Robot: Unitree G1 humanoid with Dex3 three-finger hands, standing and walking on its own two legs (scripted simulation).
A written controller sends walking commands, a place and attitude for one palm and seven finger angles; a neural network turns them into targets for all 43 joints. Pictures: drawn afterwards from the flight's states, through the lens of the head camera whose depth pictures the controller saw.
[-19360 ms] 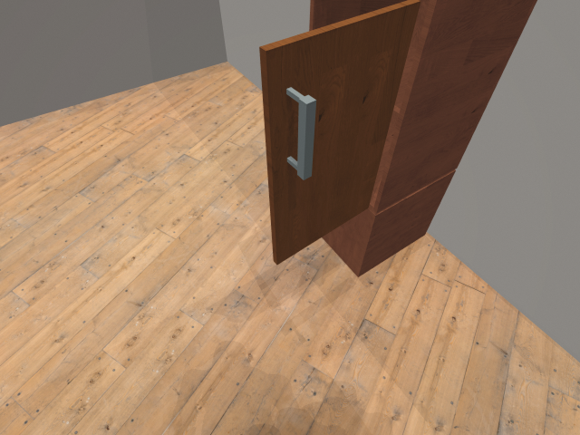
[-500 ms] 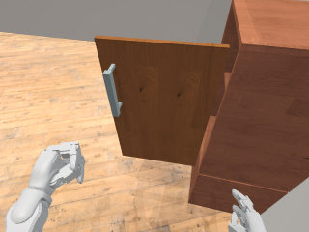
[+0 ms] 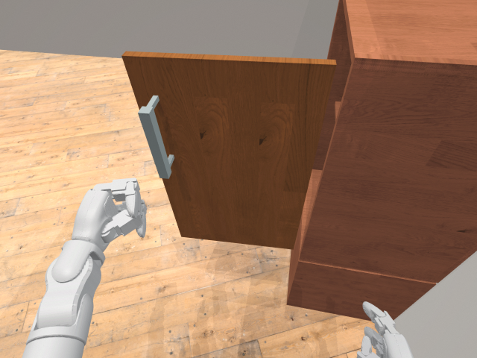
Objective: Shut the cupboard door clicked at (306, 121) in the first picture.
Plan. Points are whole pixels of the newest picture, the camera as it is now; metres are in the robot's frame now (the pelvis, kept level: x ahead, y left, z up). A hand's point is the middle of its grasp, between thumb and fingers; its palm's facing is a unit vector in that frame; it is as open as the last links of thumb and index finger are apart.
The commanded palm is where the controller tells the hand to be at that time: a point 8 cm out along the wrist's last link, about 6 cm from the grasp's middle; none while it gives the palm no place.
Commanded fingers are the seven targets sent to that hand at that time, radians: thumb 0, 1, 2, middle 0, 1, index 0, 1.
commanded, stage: bring the fist close to the handle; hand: left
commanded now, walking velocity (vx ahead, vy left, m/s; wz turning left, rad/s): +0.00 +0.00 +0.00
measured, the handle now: (160, 139) +0.50 +0.19 +0.10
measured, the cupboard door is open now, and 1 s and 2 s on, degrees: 93 93 79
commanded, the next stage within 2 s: push the door shut along its arc in 0.90 s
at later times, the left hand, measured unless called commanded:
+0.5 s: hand (157, 175) +0.39 +0.17 +0.11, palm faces -0.05 -1.00 -0.04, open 3.1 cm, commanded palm +0.37 +0.22 +0.11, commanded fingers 0.00 0.90 0.90 -1.30 -1.50 -1.30 -1.50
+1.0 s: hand (156, 172) +0.40 +0.17 +0.11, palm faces -0.05 -1.00 -0.02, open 3.1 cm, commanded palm +0.37 +0.22 +0.11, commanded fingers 0.00 0.90 0.90 -1.30 -1.50 -1.30 -1.50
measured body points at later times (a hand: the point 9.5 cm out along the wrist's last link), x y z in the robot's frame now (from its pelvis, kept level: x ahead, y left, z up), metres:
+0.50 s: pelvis +0.00 +0.00 +0.00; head +0.03 -0.01 +0.45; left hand +0.39 +0.22 +0.11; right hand +0.13 -0.25 -0.10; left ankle -0.02 +0.11 -0.72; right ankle +0.01 -0.09 -0.72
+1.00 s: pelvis +0.00 +0.01 +0.00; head +0.03 +0.01 +0.45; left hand +0.40 +0.23 +0.11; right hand +0.10 -0.24 -0.11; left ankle -0.02 +0.11 -0.72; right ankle +0.01 -0.09 -0.72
